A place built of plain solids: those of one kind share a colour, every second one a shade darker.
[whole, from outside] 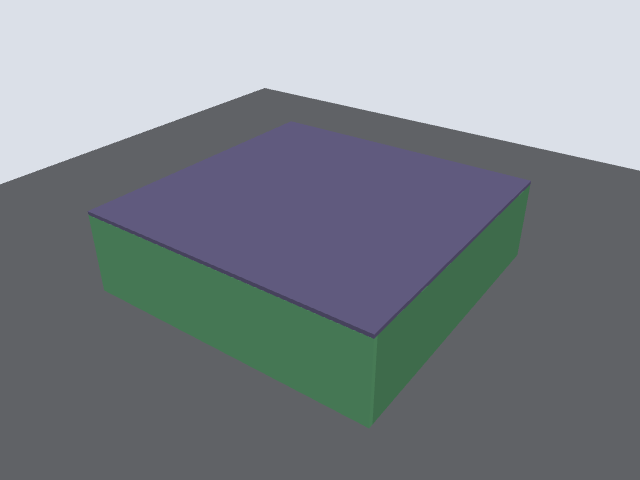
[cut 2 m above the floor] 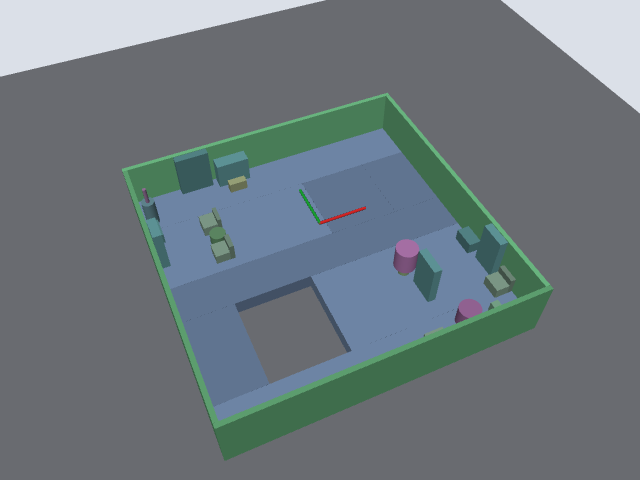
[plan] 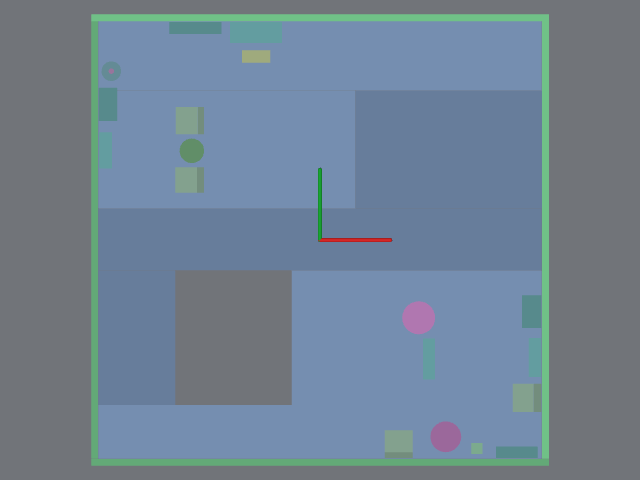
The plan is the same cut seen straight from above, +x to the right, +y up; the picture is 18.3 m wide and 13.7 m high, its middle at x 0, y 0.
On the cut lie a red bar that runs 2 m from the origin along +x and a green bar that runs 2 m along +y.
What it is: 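A home; one open living floor with 2 sunken areas, their rims bare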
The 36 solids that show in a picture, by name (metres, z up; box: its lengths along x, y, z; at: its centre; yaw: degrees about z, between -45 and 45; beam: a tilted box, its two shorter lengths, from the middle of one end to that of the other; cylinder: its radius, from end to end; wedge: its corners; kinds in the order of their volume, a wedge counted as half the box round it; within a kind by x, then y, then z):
{
 "floor_1": {"box": [2.2, 3.84, 0.74], "at": [-5.23, -2.79, 0.32]},
 "floor_2": {"box": [7.34, 3.37, 0.74], "at": [-2.66, 2.58, 0.32]},
 "floor_3": {"box": [12.67, 1.54, 0.74], "at": [0.0, -5.48, 0.32]},
 "floor_4": {"box": [12.67, 1.76, 0.74], "at": [0.0, 0.01, 0.32]},
 "floor_5": {"box": [12.67, 1.98, 0.74], "at": [0.0, 5.25, 0.32]},
 "floor_6": {"box": [3.13, 3.37, 0.74], "at": [2.57, 2.58, 0.32]},
 "floor_7": {"box": [7.15, 3.84, 0.74], "at": [2.76, -2.79, 0.32]},
 "floor_8": {"box": [2.2, 3.37, 0.74], "at": [5.23, 2.58, 0.32]},
 "wall_1": {"box": [0.2, 12.49, 3.62], "at": [-6.43, 0.0, 1.76]},
 "wall_2": {"box": [13.07, 0.2, 3.62], "at": [0.0, -6.35, 1.76]},
 "wall_3": {"box": [13.07, 0.2, 3.62], "at": [0.0, 6.35, 1.76]},
 "wall_4": {"box": [0.2, 12.49, 3.62], "at": [6.43, 0.0, 1.76]},
 "roof_1": {"box": [13.07, 12.89, 0.16], "at": [0.0, 0.0, 3.65]},
 "case_1": {"box": [0.38, 1.03, 2.01], "at": [-6.12, 2.56, 1.69]},
 "case_2": {"box": [0.52, 0.95, 0.51], "at": [-6.05, 3.87, 0.94]},
 "case_3": {"box": [1.5, 0.35, 2.24], "at": [-3.56, 6.05, 1.81]},
 "case_4": {"box": [1.49, 0.61, 1.23], "at": [-1.82, 5.92, 1.3]},
 "case_5": {"box": [0.35, 1.17, 1.96], "at": [3.11, -3.4, 1.67]},
 "case_6": {"box": [1.19, 0.33, 0.88], "at": [5.62, -6.06, 1.13]},
 "case_7": {"box": [0.55, 0.94, 0.56], "at": [6.04, -2.04, 0.97]},
 "case_8": {"box": [0.36, 1.11, 2.2], "at": [6.13, -3.35, 1.79]},
 "chair_1": {"box": [0.62, 0.73, 0.46], "at": [-3.82, 1.71, 0.92]},
 "chair_2": {"box": [0.64, 0.78, 0.49], "at": [-3.8, 3.41, 0.93]},
 "chair_3": {"box": [0.2, 0.73, 0.79], "at": [-3.41, 1.71, 1.08]},
 "chair_4": {"box": [0.18, 0.78, 0.74], "at": [-3.4, 3.41, 1.06]},
 "chair_5": {"box": [0.8, 0.17, 0.72], "at": [2.25, -6.14, 1.05]},
 "chair_6": {"box": [0.8, 0.63, 0.49], "at": [2.25, -5.74, 0.93]},
 "chair_7": {"box": [0.59, 0.81, 0.48], "at": [5.8, -4.5, 0.93]},
 "chair_8": {"box": [0.22, 0.81, 0.79], "at": [6.21, -4.5, 1.08]},
 "bush_1": {"cylinder": 0.47, "from": [2.82, -2.22, 1.17], "to": [2.82, -2.22, 2.21]},
 "bush_2": {"cylinder": 0.44, "from": [3.59, -5.62, 1.24], "to": [3.59, -5.62, 2.07]},
 "stove_1": {"cylinder": 0.28, "from": [-5.96, 4.82, 0.69], "to": [-5.96, 4.82, 1.93]},
 "table_1": {"cylinder": 0.35, "from": [-3.66, 2.55, 0.69], "to": [-3.66, 2.55, 1.18]},
 "totem_1": {"box": [0.32, 0.32, 1.57], "at": [4.48, -5.95, 1.47]},
 "bench_1": {"box": [0.81, 0.36, 0.48], "at": [-1.82, 5.24, 0.93]},
 "flue_1": {"cylinder": 0.08, "from": [-5.96, 4.82, 1.93], "to": [-5.96, 4.82, 3.57]}
}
